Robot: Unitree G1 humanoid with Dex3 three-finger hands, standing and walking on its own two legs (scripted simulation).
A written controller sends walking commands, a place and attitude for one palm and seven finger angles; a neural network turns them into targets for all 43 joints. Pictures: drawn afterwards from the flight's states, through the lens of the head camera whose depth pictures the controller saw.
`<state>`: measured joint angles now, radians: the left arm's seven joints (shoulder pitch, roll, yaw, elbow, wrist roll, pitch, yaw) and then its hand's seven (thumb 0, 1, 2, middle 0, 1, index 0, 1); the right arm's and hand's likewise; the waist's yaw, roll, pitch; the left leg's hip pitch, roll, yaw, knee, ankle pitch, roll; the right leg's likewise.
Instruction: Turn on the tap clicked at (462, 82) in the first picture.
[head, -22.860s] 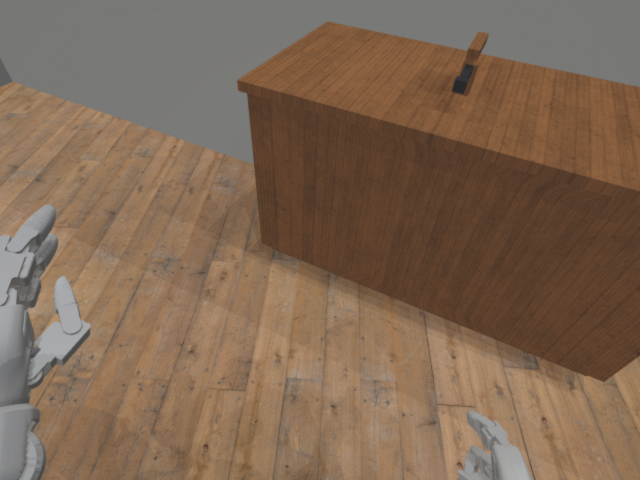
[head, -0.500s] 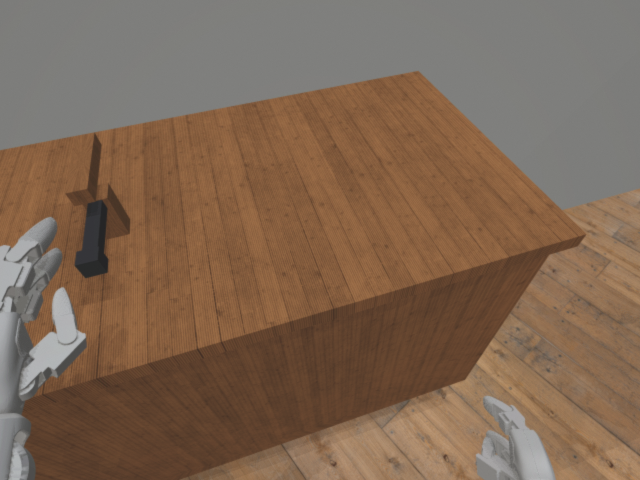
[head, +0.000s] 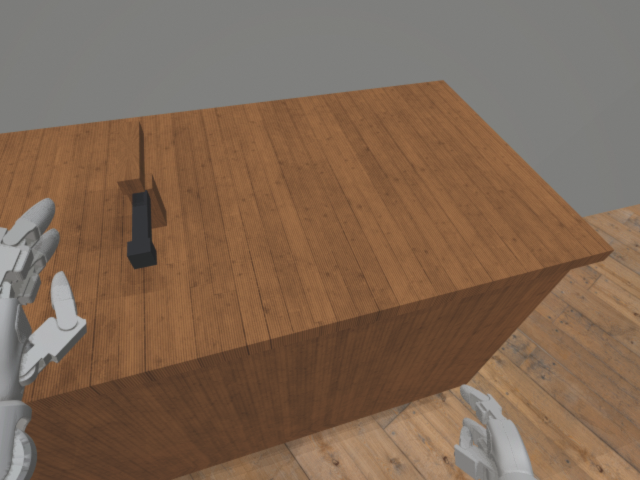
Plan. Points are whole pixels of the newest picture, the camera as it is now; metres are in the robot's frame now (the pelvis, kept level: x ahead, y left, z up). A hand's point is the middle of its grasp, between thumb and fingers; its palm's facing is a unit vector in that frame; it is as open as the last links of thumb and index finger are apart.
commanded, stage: come to a stop and stand still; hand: left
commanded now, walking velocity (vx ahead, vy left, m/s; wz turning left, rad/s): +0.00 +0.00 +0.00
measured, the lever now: (142, 253) +0.36 +0.27 +0.07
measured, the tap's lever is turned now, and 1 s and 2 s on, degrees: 0 0 0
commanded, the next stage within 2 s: look again from close up in 0.94 s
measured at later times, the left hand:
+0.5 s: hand (83, 308) +0.23 +0.25 +0.16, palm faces +0.36 -0.85 -0.38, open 7.4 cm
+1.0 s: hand (101, 318) +0.22 +0.23 +0.15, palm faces +0.37 -0.85 -0.37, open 7.4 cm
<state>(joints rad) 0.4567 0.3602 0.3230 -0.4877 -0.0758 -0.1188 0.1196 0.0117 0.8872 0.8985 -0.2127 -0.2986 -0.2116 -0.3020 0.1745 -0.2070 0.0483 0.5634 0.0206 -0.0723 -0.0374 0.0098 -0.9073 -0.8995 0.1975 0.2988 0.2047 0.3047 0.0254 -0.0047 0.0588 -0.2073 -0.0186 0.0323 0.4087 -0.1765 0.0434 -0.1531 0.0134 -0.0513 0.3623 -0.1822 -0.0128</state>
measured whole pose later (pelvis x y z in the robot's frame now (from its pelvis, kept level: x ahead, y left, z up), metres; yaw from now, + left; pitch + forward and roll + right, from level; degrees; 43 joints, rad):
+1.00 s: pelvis +0.01 -0.01 +0.00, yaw +0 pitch -1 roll -1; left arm 0.48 0.35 0.31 -0.48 -0.09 -0.11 0.13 0.01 0.89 0.90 -0.21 -0.30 -0.21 -0.30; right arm 0.18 -0.23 0.02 0.58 0.03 -0.04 -0.05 0.01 -0.91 -0.90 0.20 0.30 0.20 0.30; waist 0.02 0.03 0.04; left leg -0.21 0.00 0.02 0.42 -0.20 0.03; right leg -0.14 0.03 -0.06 0.35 -0.19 -0.03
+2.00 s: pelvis -0.02 -0.03 -0.01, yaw -1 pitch +0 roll -1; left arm 0.43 0.40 0.37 -0.53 -0.11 -0.19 0.09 0.01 0.89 0.90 -0.21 -0.30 -0.21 -0.30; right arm 0.22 -0.19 0.02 0.57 0.02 -0.11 0.01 0.01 -0.91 -0.90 0.20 0.30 0.21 0.30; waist 0.03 -0.04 0.06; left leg -0.36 0.04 0.02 0.58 -0.24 0.01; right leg -0.29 0.04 -0.11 0.52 -0.24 -0.06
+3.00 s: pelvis -0.02 +0.01 +0.00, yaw -2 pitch -2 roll -1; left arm 0.42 0.35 0.32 -0.46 -0.05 -0.12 0.12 0.01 0.89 0.90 -0.21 -0.30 -0.21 -0.30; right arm 0.21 -0.19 0.07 0.56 0.02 -0.11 -0.04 0.01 -0.91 -0.90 0.20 0.30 0.21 0.30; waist 0.03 -0.02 0.03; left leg -0.24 0.00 0.08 0.44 -0.17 0.06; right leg -0.18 -0.01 -0.06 0.39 -0.18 0.00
